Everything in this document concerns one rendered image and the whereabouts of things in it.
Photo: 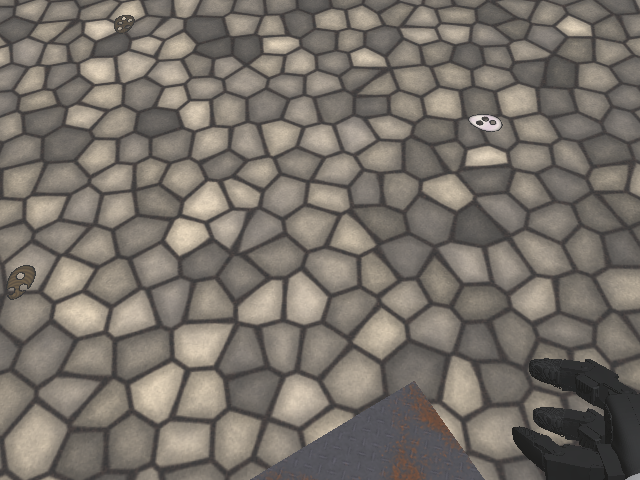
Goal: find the right robot hand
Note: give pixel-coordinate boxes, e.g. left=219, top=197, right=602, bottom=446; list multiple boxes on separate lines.
left=512, top=358, right=640, bottom=480

